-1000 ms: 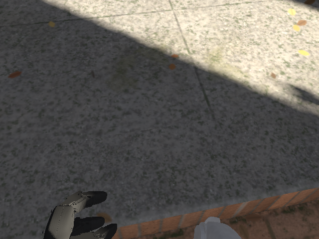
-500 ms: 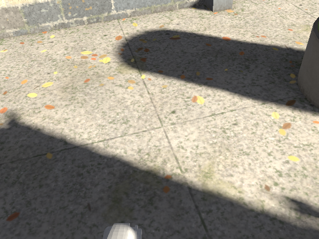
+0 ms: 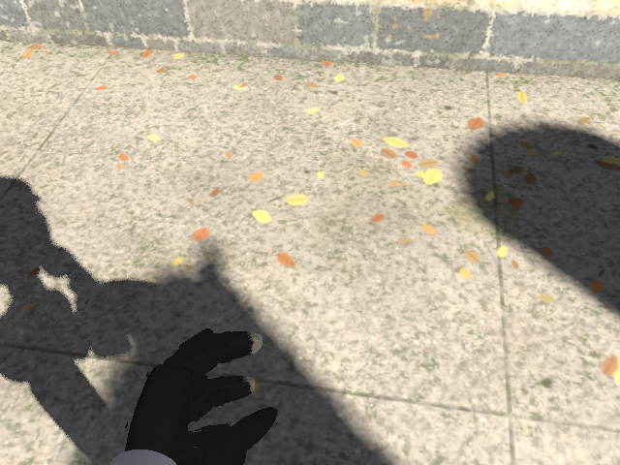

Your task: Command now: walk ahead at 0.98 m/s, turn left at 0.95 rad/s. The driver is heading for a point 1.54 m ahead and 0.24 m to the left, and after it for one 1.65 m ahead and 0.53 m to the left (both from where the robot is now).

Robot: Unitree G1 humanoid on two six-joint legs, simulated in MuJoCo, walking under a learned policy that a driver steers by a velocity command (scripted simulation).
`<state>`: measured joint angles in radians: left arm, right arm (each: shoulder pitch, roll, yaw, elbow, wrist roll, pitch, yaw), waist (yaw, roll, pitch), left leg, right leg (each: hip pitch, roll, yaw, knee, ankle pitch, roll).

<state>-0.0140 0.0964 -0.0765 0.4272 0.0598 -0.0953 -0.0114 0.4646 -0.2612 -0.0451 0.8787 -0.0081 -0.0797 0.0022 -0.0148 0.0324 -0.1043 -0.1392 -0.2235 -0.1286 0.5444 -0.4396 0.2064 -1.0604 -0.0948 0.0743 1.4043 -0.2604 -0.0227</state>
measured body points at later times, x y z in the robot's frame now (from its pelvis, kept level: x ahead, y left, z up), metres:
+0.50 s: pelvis +0.48 +0.03 -0.01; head +0.51 +0.04 +0.44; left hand +0.27 +0.20 -0.13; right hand +0.84 +0.00 -0.03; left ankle +0.63 +0.19 -0.67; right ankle +0.31 -0.17 -0.71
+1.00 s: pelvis +0.98 +0.21 -0.02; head +1.00 +0.21 +0.43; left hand +1.07 +0.50 -0.11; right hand +1.04 -0.05 -0.15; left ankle +0.67 +0.19 -0.66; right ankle +1.14 +0.22 -0.72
